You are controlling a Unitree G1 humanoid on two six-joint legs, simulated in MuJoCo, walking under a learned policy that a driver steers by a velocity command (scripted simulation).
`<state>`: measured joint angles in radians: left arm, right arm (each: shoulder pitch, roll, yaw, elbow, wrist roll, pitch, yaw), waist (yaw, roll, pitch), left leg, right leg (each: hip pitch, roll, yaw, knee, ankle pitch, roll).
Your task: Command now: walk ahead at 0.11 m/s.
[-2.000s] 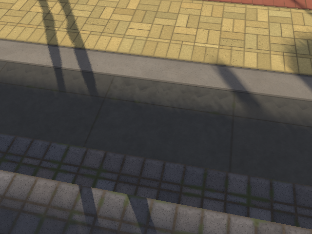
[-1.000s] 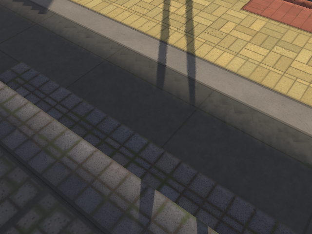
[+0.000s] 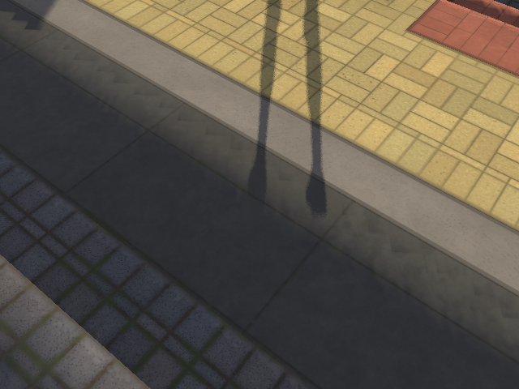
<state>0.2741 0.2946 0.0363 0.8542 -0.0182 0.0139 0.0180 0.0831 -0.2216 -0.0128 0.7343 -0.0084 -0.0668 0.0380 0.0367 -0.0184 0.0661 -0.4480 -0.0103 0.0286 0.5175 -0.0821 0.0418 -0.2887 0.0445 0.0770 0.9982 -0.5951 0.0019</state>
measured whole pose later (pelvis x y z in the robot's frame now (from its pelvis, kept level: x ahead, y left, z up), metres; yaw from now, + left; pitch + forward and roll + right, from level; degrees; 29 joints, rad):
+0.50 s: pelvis +0.06 -0.02 +0.02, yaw +0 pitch -1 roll +0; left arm 0.29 0.18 -0.01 0.99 0.00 0.02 0.04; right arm 0.17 -0.23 -0.02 0.99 0.01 0.02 -0.02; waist 0.00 0.00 0.03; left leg -0.24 -0.01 0.01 0.36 -0.10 0.01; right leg -0.08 -0.01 0.03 0.39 -0.28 0.01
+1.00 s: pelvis +0.07 -0.01 +0.02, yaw +1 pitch -1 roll +0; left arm 0.34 0.17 -0.02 1.11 0.00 0.03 0.04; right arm 0.21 -0.21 0.00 1.11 0.00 0.02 -0.04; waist -0.01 0.00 0.02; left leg -0.22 -0.01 0.00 0.34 -0.10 0.02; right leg -0.03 -0.01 0.02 0.30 -0.26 0.01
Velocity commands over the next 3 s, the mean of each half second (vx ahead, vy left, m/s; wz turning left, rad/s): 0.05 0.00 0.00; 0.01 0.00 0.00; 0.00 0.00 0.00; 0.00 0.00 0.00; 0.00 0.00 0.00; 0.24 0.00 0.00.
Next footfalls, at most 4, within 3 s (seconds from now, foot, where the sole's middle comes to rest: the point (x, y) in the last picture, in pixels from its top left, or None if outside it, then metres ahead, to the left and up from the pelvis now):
0.18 right None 0.05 -0.14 -0.76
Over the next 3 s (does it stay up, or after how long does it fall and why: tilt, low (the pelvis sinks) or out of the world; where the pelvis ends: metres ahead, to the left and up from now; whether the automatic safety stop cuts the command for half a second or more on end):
stays up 0.19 0.03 0.00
